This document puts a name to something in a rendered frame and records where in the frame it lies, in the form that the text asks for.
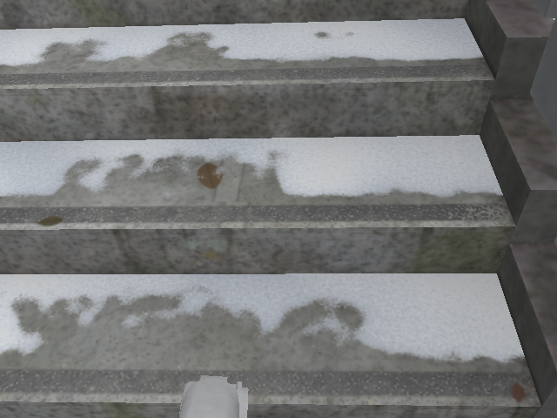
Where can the robot left thigh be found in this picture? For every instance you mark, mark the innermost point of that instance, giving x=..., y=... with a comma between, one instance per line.
x=214, y=397

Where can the robot left shin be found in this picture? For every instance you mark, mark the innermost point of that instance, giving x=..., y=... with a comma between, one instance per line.
x=185, y=388

